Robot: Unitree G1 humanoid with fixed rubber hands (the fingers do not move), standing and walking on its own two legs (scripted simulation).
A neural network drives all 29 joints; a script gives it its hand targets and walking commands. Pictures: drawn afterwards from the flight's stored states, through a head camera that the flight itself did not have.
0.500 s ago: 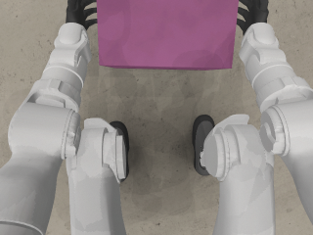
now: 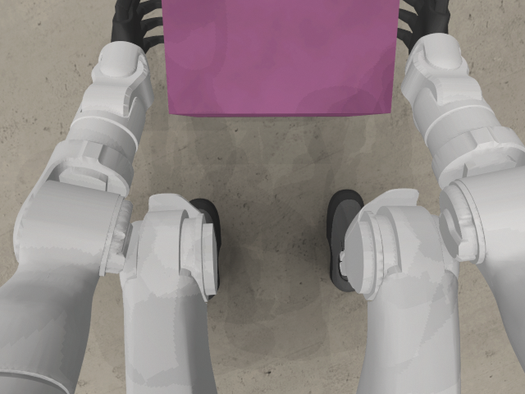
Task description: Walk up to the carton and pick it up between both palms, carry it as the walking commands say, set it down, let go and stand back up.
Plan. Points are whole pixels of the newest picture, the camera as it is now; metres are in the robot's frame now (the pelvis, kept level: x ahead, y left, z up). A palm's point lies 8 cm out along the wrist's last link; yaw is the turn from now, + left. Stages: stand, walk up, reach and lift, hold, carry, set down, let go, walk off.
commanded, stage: reach and lift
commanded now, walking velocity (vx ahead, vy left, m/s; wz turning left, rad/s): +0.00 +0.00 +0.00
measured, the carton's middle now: (276, 64) +0.49 +0.00 -0.26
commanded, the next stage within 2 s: none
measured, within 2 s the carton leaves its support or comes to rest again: leaves its support in 0.02 s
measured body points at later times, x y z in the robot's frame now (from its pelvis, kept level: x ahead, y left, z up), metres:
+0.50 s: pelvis -0.03 +0.00 +0.02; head +0.31 +0.01 +0.29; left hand +0.52 +0.18 -0.14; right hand +0.50 -0.18 -0.13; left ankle +0.12 +0.14 -0.32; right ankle +0.14 -0.15 -0.32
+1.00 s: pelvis -0.03 +0.00 +0.04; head +0.30 +0.00 +0.33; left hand +0.50 +0.18 -0.09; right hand +0.49 -0.19 -0.08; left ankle +0.12 +0.14 -0.32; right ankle +0.14 -0.15 -0.32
